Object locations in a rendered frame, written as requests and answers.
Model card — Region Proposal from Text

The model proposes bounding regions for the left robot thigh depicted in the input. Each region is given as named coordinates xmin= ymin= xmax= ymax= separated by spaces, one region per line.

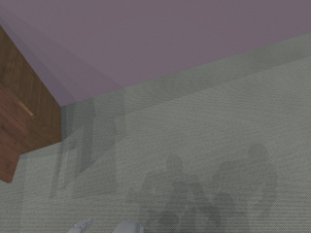
xmin=112 ymin=220 xmax=144 ymax=233

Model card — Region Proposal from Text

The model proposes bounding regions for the robot left hand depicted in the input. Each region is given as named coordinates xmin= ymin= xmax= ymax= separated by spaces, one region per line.
xmin=68 ymin=218 xmax=93 ymax=233

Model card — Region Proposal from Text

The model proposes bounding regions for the cupboard door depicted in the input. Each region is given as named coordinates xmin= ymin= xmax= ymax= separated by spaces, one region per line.
xmin=0 ymin=84 xmax=32 ymax=183

